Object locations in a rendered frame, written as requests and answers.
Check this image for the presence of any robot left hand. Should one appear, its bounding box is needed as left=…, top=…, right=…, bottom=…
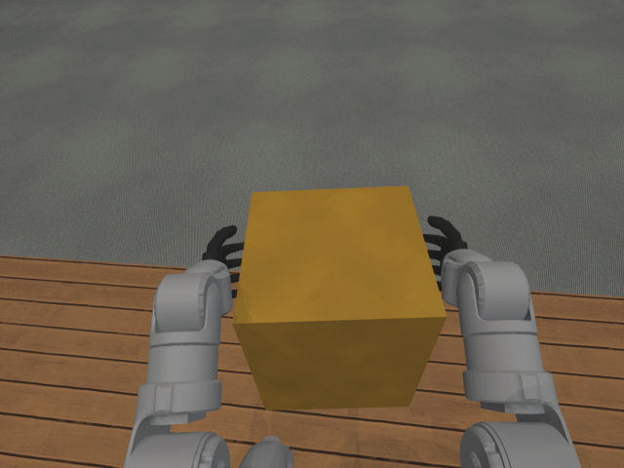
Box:
left=202, top=225, right=245, bottom=298

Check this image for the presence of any robot right upper arm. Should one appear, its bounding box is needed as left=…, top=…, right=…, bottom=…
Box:
left=460, top=422, right=580, bottom=468

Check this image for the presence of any robot right hand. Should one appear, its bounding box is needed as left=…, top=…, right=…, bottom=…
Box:
left=423, top=216, right=468, bottom=291

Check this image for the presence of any robot left forearm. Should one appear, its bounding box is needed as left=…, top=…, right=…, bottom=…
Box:
left=123, top=259, right=233, bottom=468

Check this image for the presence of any carton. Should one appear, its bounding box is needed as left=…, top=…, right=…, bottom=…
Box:
left=232, top=186, right=447, bottom=410

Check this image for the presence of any robot left upper arm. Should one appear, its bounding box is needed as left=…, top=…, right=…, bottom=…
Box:
left=126, top=431, right=230, bottom=468

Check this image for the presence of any robot left thigh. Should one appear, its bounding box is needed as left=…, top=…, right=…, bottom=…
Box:
left=239, top=441, right=293, bottom=468

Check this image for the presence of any robot right forearm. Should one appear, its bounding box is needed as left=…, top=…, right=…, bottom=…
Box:
left=441, top=249, right=582, bottom=468

